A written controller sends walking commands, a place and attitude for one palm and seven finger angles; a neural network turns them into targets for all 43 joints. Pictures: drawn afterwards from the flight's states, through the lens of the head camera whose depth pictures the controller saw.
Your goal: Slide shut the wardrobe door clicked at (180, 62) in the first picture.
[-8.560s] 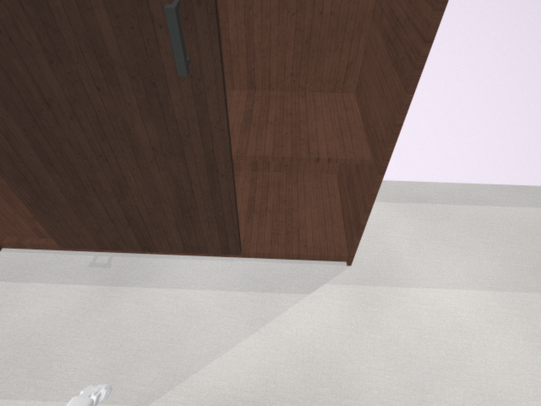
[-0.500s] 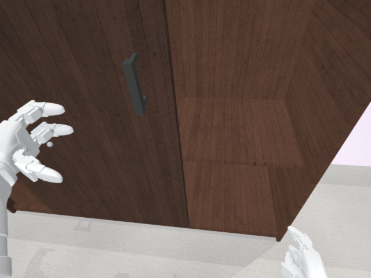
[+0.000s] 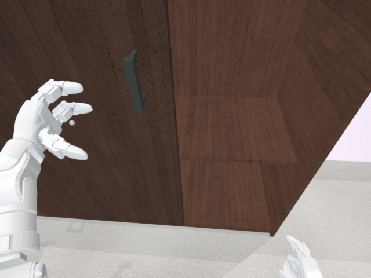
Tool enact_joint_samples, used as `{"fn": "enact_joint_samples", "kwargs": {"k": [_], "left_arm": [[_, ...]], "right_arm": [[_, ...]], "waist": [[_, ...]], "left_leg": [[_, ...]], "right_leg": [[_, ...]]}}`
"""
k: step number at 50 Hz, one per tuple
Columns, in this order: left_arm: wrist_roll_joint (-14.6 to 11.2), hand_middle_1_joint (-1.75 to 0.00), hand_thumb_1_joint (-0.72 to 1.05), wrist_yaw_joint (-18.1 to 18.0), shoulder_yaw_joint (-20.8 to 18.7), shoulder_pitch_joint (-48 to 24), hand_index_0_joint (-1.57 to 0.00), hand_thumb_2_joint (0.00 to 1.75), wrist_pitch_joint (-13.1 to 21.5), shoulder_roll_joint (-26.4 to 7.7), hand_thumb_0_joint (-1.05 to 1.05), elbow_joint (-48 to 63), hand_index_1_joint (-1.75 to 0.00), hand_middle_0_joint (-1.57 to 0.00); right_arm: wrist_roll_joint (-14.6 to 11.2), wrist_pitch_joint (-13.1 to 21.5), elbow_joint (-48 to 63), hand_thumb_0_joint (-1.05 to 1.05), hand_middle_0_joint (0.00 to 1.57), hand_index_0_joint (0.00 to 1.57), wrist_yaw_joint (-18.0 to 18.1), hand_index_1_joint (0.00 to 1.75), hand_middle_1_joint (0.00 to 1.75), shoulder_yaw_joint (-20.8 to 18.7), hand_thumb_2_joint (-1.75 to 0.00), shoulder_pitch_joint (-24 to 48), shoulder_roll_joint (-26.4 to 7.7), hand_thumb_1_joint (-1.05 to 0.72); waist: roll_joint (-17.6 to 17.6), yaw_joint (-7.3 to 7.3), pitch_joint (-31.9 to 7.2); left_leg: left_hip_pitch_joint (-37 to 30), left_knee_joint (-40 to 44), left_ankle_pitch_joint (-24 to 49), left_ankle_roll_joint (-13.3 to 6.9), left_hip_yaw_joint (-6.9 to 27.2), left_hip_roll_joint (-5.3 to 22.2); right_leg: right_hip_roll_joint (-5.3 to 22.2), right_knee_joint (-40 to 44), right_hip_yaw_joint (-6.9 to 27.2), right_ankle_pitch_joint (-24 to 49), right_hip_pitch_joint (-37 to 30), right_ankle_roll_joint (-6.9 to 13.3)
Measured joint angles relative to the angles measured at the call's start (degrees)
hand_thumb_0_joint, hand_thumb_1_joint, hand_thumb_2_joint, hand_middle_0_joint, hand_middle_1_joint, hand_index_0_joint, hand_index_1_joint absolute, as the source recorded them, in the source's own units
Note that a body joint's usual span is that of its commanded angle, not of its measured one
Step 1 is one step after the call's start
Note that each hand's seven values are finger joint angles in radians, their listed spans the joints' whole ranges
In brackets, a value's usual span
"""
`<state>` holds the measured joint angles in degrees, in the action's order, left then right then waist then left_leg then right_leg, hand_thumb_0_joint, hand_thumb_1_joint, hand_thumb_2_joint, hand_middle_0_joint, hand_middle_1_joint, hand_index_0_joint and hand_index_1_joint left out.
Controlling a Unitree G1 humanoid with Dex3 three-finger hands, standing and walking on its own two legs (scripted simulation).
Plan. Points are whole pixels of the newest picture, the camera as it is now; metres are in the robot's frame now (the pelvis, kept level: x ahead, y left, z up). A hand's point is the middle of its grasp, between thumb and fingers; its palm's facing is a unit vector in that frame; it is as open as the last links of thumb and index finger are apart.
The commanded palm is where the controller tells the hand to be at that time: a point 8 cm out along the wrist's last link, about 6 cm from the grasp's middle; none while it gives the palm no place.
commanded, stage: move the hooked fingers beside the handle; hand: left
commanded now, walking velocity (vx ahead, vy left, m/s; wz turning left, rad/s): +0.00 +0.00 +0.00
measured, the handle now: (137, 82) +0.50 +0.15 +0.19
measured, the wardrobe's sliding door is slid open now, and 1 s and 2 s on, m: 0.46 0.46 0.46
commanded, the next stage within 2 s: feel for the door with the fingertips in 1.60 s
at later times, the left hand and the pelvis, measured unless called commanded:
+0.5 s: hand (98, 103) +0.41 +0.21 +0.19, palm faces +0.02 -1.00 -0.05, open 14.0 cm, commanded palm +0.39 +0.26 +0.19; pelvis -0.01 +0.00 +0.00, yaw -1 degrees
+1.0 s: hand (114, 91) +0.45 +0.19 +0.20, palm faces +0.01 -1.00 -0.03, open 14.0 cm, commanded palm +0.42 +0.24 +0.19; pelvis +0.01 -0.01 +0.00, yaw -2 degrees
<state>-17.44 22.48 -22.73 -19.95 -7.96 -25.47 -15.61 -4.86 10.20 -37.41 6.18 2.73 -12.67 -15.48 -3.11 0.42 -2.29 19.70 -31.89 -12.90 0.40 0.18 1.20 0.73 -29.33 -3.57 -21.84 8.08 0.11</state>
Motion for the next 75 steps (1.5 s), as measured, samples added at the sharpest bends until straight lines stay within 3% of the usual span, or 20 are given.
{"fn": "enact_joint_samples", "kwargs": {"k": [8, 15, 24, 34, 42, 49, 61, 75], "left_arm": [[2.49, -1.20, -0.51, -4.23, 3.82, -5.71, -0.31, 0.30, -2.53, 0.37, -0.01, -5.93, -1.20, -0.30], [3.71, -1.20, -0.51, -6.50, 4.67, -10.52, -0.31, 0.30, 0.31, 1.70, -0.01, -10.33, -1.20, -0.30], [5.17, -1.20, -0.50, -6.97, 3.81, -15.75, -0.31, 0.30, 1.39, -1.14, -0.01, -19.99, -1.20, -0.30], [5.79, -1.20, -0.51, -7.90, 4.63, -19.99, -0.30, 0.30, 4.86, 0.41, -0.01, -24.81, -1.20, -0.30], [7.59, -1.20, -0.50, -8.71, 2.70, -23.43, -0.31, 0.30, 6.38, -1.37, -0.01, -31.59, -1.20, -0.30], [7.21, -1.20, -0.50, -7.26, 1.70, -22.54, -0.30, 0.30, 8.13, -1.71, -0.01, -31.14, -1.20, -0.30], [6.22, -1.20, -0.50, -6.87, 2.44, -17.03, -0.30, 0.30, 6.68, -0.29, -0.01, -24.26, -1.20, -0.30], [6.30, -1.20, -0.51, -8.71, 4.56, -20.92, -0.31, 0.30, 5.16, 1.05, -0.01, -26.91, -1.20, -0.30]], "right_arm": [[0.05, -1.37, 0.48, 0.01, 0.20, 0.20, -0.30, 0.30, 0.30, 0.33, -0.90, -0.36, 0.24, -0.90], [0.71, -1.83, -1.05, 0.01, 0.20, 0.20, -0.47, 0.30, 0.30, 0.55, -0.90, -1.10, 0.47, -0.90], [0.54, -3.06, -1.77, 0.01, 0.20, 0.20, -0.72, 0.30, 0.30, -0.55, -0.90, -4.00, -0.49, -0.90], [0.77, -3.81, -3.43, 0.01, 0.20, 0.20, -1.03, 0.30, 0.30, -1.78, -0.90, -5.37, -1.31, -0.91], [1.04, -4.73, -2.79, 0.01, 0.20, 0.20, -1.74, 0.30, 0.30, -1.89, -0.90, -5.81, -1.03, -0.91], [1.04, -5.81, -2.80, 0.01, 0.20, 0.20, -2.11, 0.30, 0.30, -2.26, -0.90, -6.89, -1.19, -0.91], [0.58, -6.74, -1.55, 0.01, 0.20, 0.20, -2.04, 0.30, 0.30, -2.74, -0.90, -5.63, -1.29, -0.91], [0.71, -6.35, -0.96, 0.01, 0.20, 0.20, -2.00, 0.30, 0.30, -1.61, -0.90, -2.53, -0.51, -0.91]], "waist": [[-0.63, -0.82, 0.58], [0.06, -1.62, 1.18], [0.06, -2.97, 0.58], [0.21, -3.61, 0.59], [0.21, -4.65, 0.11], [0.03, -4.37, -0.37], [0.14, -3.29, -0.70], [0.01, -2.97, -0.47]], "left_leg": [[0.42, 0.46, 0.85, -0.47, -0.30, -0.28], [0.75, 0.97, 1.43, -0.46, -0.61, -0.08], [1.29, 0.94, 1.19, -0.22, -1.01, 0.53], [1.96, 0.78, 0.88, 0.04, -1.03, 0.77], [2.79, 0.61, 0.49, 0.36, -1.51, 1.27], [2.78, 0.57, -0.04, 0.47, -1.76, 1.47], [1.81, 0.28, -0.68, 0.41, -1.51, 1.25], [2.21, 0.14, 0.10, 0.04, -1.06, 0.67]], "right_leg": [[0.33, 0.06, 0.25, 0.73, 0.67, -0.42], [0.19, 0.13, 0.62, 1.22, 1.39, -0.39], [-0.34, 0.32, 1.13, 1.32, 2.07, -0.15], [-0.57, 0.08, 1.21, 1.00, 2.84, 0.14], [-0.96, -0.44, 1.78, 0.63, 4.10, 0.46], [-1.12, -0.19, 2.07, 0.36, 4.07, 0.60], [-0.97, 0.28, 1.80, 0.03, 2.62, 0.51], [-0.48, -0.38, 1.29, 0.31, 3.01, 0.15]]}}
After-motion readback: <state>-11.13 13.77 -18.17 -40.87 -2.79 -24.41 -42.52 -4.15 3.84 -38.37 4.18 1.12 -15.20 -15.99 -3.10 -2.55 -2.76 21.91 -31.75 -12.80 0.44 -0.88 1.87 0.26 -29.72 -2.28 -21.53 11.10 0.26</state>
